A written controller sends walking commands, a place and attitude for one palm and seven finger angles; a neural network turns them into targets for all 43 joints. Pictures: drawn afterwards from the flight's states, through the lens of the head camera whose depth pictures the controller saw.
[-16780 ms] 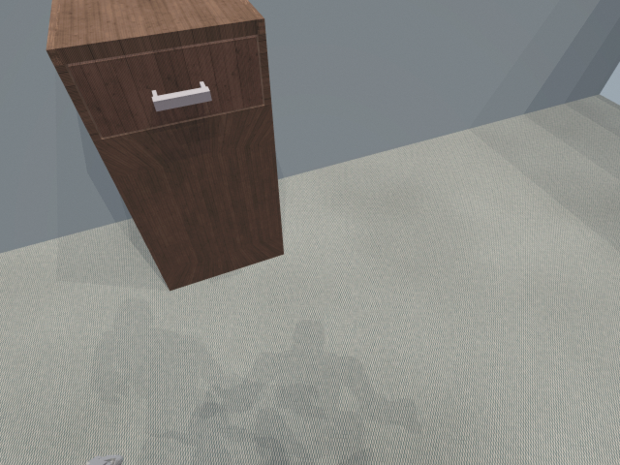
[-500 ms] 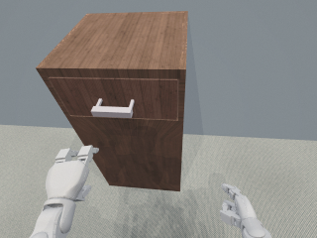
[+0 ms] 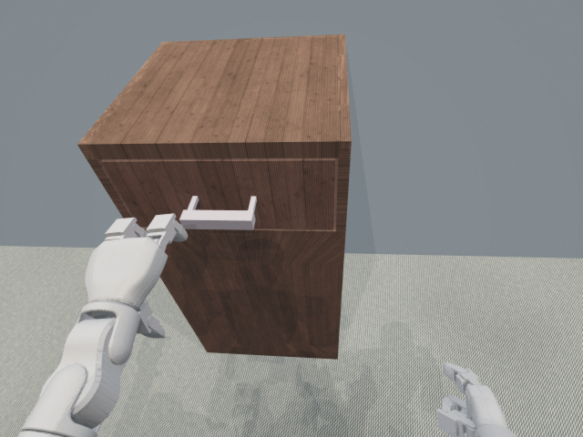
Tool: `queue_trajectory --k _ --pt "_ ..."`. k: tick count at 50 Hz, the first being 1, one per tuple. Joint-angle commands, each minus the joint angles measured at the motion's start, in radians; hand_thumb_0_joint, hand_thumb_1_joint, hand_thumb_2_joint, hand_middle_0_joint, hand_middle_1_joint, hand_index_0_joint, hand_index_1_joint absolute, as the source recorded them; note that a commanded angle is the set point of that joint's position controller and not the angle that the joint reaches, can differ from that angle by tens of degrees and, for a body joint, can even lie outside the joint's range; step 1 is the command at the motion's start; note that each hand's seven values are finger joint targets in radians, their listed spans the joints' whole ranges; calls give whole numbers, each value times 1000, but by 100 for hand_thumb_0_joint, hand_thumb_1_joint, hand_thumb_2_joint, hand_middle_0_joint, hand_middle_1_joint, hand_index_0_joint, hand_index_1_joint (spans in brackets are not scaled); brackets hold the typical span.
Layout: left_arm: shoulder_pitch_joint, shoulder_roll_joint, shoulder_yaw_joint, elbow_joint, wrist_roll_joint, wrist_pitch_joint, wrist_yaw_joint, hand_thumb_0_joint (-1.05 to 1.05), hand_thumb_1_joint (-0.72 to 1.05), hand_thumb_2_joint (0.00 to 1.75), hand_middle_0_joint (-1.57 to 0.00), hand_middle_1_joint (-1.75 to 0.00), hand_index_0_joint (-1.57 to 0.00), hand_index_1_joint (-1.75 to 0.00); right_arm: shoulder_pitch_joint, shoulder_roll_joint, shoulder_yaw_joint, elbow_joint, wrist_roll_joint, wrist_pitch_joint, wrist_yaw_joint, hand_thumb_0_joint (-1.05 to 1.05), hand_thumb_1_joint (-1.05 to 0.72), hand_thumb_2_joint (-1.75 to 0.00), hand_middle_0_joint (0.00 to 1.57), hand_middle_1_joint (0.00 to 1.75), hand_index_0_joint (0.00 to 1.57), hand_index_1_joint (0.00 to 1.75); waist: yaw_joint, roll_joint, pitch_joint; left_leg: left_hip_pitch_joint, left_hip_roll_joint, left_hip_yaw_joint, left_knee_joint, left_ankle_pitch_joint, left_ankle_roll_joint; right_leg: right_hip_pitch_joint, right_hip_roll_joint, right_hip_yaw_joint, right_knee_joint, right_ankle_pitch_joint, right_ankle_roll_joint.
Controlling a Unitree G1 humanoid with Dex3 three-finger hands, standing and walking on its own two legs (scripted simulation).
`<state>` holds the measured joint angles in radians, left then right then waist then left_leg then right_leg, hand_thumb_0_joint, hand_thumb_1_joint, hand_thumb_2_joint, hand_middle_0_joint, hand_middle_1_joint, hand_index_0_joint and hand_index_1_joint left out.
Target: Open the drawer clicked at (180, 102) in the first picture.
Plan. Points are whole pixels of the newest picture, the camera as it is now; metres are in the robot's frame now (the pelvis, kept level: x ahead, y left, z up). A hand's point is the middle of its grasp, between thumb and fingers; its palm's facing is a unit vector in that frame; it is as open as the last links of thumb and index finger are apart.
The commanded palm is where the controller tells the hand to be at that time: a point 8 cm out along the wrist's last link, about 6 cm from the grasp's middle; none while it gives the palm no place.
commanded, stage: raise the hand with hooked fingers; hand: left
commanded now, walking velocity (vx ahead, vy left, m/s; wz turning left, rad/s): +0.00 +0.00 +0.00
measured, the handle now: (220, 210) +0.48 +0.21 +0.01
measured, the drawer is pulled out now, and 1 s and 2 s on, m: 0.00 0.00 0.00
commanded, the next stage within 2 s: move the hooked fingers above the handle in 0.66 s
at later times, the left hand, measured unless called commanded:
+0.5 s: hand (125, 250) +0.30 +0.26 +0.13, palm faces +0.03 -0.06 -1.00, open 13.8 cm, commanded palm +0.27 +0.26 +0.19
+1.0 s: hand (152, 249) +0.31 +0.23 +0.12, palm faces +0.03 -0.05 -1.00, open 13.8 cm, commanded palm +0.29 +0.24 +0.18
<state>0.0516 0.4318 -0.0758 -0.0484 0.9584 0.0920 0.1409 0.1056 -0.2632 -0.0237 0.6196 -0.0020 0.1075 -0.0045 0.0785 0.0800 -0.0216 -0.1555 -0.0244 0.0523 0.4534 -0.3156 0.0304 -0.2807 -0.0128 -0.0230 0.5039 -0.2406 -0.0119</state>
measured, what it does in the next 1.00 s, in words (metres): stands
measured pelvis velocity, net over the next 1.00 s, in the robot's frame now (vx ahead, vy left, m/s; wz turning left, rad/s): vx -0.01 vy -0.01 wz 0.03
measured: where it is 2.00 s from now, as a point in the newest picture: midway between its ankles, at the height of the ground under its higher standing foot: outside the picture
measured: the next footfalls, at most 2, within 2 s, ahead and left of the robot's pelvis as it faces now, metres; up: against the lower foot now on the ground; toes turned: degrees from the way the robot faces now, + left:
none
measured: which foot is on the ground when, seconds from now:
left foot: down 0.00-1.00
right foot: down 0.00-1.00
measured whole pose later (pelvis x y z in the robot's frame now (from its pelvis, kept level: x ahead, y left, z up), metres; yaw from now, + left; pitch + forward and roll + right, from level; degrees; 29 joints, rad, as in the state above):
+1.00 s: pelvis -0.01 -0.01 +0.01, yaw +2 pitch +1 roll +1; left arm -0.23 0.50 -0.08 0.13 0.91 0.00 -0.01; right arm 0.11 -0.26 0.01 0.63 0.02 0.12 -0.01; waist 0.08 0.09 0.00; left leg -0.15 -0.02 0.02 0.38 -0.25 0.02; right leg -0.26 -0.01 -0.05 0.42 -0.18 -0.02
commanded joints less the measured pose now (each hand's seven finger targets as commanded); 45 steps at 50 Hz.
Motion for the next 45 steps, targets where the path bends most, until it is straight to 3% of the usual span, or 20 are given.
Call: queue_trajectory --k 1,3,6,12,13,17,23,26,28,32,37,40,45 --pt "-308 225 143 -191 4 13 -8 0 -50 30 -30 -120 -30 -120 -145 -81 -7 -156 13 -35 -3 0 -90 -90 20 30 20 30 14 -30 -186 -18 4 -46 -82 393 -17 213 20 21 -55 257 -40" --pt "-355 218 125 -161 -5 18 -40 0 -50 30 -30 -120 -30 -120 -137 -79 -4 -147 16 -26 -3 0 -90 -90 20 30 20 30 5 -44 -160 -10 8 -45 -94 393 -18 205 22 9 -70 246 -38" --pt "-437 254 133 -169 -7 14 -81 0 -50 30 -30 -120 -30 -120 -146 -83 4 -155 17 -20 -1 0 -90 -90 20 30 20 30 4 -13 -181 11 12 -56 -106 419 -24 221 25 7 -78 247 -42" --pt "-555 298 145 -139 -37 -19 -151 0 -50 30 -30 -120 -30 -120 -120 -88 7 -149 20 -18 -1 0 -90 -90 20 30 20 30 -5 -18 -205 33 14 -66 -114 457 -29 237 23 -9 -95 249 -41" --pt "-557 311 158 -118 -46 -24 -160 0 -50 30 -30 -120 -30 -120 -114 -92 5 -146 21 -18 -2 0 -90 -90 20 30 20 30 -6 -25 -200 30 15 -65 -117 450 -28 235 23 -9 -101 247 -40" --pt "-464 269 142 -101 -67 -47 -196 0 -50 30 -30 -120 -30 -120 -94 -97 -1 -155 24 -15 15 0 -90 -90 20 30 20 30 4 -36 -199 23 20 -64 -114 517 -36 238 22 -17 -98 270 -40" --pt "-461 310 195 -163 -75 -100 -170 0 -50 30 -30 -120 -30 -120 -77 -105 -11 -156 19 -19 25 0 -90 -90 20 30 20 30 11 -42 -214 12 21 -73 -116 500 -40 227 25 -15 -100 253 -39" --pt "-498 352 235 -208 -68 -119 -128 0 -50 30 -30 -120 -30 -120 -88 -105 -11 -157 19 -28 25 0 -90 -90 20 30 20 30 21 -3 -244 13 17 -79 -114 489 -42 240 27 -5 -94 250 -44" --pt "-485 327 222 -168 -69 -120 -108 0 -50 30 -30 -120 -30 -120 -75 -102 -17 -138 22 -31 22 0 -90 -90 20 30 20 30 15 -24 -227 5 12 -71 -117 455 -40 226 24 -6 -101 235 -42" --pt "-501 315 203 -165 -64 -104 -88 0 -50 30 -30 -120 -30 -120 -87 -100 -16 -134 26 -37 22 0 -90 -90 20 30 20 30 17 -3 -242 -1 5 -63 -119 437 -36 238 19 -2 -99 232 -42" --pt "-462 285 166 -109 -69 -65 -114 0 -50 30 -30 -120 -30 -120 -105 -102 -9 -136 31 -29 13 0 -90 -90 20 30 20 30 6 -66 -201 -31 0 -43 -130 366 -18 243 16 2 -115 216 -34" --pt "-512 277 140 -125 -57 -70 -123 0 -50 30 -30 -120 -30 -120 -106 -102 -10 -137 28 -27 7 0 -90 -90 20 30 20 30 -3 -59 -214 -21 -3 -40 -125 358 -14 233 16 3 -116 214 -32" --pt "-579 313 171 -30 -44 -88 -109 0 -50 30 -30 -120 -30 -120 -89 -100 -6 -123 29 -30 -9 0 -90 -90 20 30 20 30 -6 -81 -202 -48 -9 -32 -120 307 -8 224 13 12 -121 185 -28"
